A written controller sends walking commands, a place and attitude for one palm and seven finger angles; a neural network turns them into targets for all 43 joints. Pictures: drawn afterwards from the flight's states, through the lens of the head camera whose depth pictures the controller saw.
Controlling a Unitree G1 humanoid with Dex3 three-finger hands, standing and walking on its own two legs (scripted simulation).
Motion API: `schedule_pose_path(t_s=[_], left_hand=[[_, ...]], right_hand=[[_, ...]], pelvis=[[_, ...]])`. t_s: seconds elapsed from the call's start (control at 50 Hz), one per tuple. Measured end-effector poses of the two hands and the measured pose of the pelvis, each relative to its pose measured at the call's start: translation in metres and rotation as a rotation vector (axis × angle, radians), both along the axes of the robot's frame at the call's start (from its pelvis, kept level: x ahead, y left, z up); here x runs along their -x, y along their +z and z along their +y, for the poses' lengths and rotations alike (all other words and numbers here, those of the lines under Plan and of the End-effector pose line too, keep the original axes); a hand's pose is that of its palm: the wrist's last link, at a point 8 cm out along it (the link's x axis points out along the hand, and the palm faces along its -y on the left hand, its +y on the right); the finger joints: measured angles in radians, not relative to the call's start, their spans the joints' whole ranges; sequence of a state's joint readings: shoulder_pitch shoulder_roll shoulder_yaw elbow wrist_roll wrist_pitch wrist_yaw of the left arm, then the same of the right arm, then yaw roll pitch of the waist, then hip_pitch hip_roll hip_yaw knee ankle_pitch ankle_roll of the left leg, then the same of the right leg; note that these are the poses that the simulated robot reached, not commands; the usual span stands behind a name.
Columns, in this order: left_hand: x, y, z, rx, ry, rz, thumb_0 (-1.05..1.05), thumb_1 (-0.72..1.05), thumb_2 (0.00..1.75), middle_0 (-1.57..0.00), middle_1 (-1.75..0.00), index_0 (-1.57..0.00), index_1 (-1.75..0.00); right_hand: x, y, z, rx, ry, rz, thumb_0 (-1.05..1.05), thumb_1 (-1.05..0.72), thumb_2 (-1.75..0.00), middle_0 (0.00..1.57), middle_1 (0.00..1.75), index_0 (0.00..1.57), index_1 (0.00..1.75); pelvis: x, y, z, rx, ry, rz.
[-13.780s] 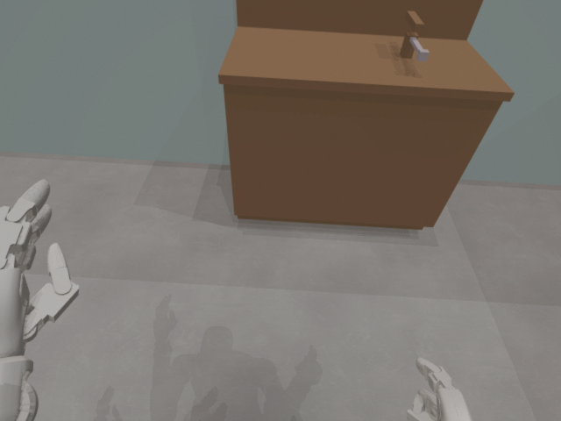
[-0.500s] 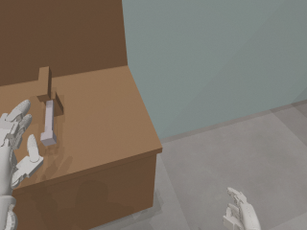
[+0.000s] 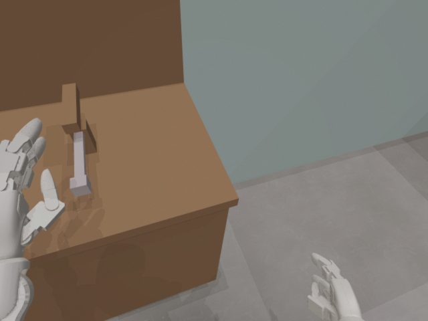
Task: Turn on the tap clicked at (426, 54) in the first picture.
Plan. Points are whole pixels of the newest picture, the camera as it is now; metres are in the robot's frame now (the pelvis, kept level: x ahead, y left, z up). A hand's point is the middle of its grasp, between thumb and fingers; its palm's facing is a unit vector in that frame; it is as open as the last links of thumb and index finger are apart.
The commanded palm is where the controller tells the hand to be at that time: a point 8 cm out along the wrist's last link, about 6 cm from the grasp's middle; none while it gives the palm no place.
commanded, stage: come to a stop and stand still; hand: left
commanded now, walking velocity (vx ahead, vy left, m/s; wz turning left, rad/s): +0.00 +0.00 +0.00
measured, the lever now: (80, 185) +0.32 +0.28 +0.06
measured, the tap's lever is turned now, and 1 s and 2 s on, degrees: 0 0 0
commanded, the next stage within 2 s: look again from close up in 0.30 s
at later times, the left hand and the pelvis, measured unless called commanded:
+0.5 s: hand (36, 205) +0.23 +0.27 +0.15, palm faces +0.38 -0.85 -0.36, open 7.4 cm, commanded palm +0.16 +0.30 +0.18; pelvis +0.01 +0.02 +0.00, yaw +1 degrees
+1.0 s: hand (47, 205) +0.23 +0.25 +0.16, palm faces +0.41 -0.85 -0.34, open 7.4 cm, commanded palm +0.16 +0.28 +0.18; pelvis +0.01 -0.01 +0.00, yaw +1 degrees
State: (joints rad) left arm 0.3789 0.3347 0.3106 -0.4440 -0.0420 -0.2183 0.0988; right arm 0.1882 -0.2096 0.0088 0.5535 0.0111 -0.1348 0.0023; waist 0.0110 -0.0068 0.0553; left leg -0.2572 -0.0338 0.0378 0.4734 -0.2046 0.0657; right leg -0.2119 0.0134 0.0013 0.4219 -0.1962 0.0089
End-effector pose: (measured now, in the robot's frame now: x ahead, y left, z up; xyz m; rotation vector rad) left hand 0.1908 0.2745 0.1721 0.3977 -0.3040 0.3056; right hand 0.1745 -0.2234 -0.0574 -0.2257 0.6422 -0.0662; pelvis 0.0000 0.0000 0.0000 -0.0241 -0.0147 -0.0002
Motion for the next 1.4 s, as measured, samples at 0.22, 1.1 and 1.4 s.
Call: schedule_pose_path(t_s=[0.22,1.1,1.4], left_hand=[[0.017,0.0,0.053,-0.049,0.121,-0.034,0.02,0.88,0.9,-0.21,-0.31,-0.22,-0.3],[0.006,0.009,0.003,-0.032,0.064,-0.005,0.02,0.89,0.9,-0.21,-0.31,-0.21,-0.3],[0.01,-0.006,-0.038,0.01,0.078,0.078,0.02,0.89,0.9,-0.21,-0.31,-0.21,-0.3]], right_hand=[[0.016,-0.005,0.022,0.043,0.021,0.079,0.01,-0.9,-0.9,0.2,0.3,0.2,0.3],[-0.006,-0.001,-0.005,-0.003,-0.014,0.044,0.01,-0.91,-0.9,0.2,0.3,0.2,0.3],[0.009,-0.015,-0.053,0.014,-0.045,0.095,0.01,-0.91,-0.9,0.2,0.3,0.2,0.3]], pelvis=[[-0.002,0.0,0.011,0.005,0.024,-0.005],[-0.006,0.003,-0.015,-0.004,0.014,-0.013],[-0.006,0.0,-0.048,0.008,0.015,0.004]])
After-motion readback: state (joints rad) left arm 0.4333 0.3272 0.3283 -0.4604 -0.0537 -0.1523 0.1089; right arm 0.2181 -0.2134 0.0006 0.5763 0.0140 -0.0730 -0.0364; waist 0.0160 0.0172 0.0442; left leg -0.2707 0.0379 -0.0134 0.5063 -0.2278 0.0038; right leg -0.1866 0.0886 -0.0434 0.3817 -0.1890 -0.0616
